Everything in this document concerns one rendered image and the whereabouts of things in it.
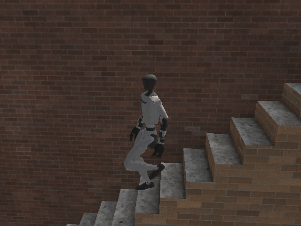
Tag stairs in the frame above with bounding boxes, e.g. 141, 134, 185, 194
66, 83, 301, 226

